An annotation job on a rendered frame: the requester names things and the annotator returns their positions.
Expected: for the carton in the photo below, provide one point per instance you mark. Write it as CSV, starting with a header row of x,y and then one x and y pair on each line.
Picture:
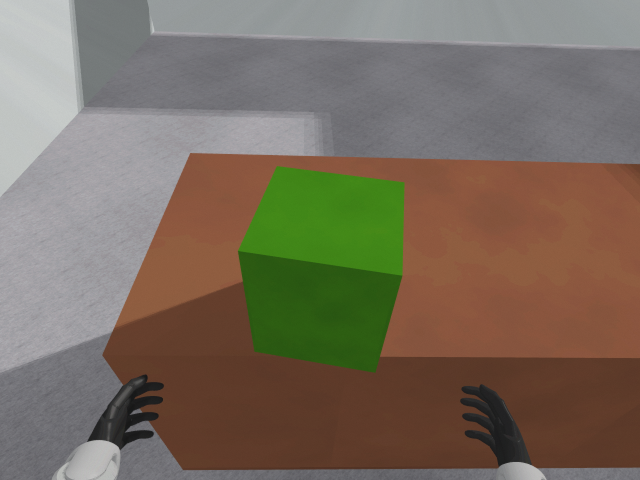
x,y
321,263

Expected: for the robot right hand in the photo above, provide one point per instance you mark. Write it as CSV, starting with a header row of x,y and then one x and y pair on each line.
x,y
505,440

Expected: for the robot left forearm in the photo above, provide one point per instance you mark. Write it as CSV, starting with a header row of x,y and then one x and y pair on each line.
x,y
93,460

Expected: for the robot left hand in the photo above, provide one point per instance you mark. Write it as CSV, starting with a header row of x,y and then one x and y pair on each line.
x,y
116,419

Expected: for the pedestal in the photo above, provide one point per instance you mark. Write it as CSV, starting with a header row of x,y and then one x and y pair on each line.
x,y
522,276

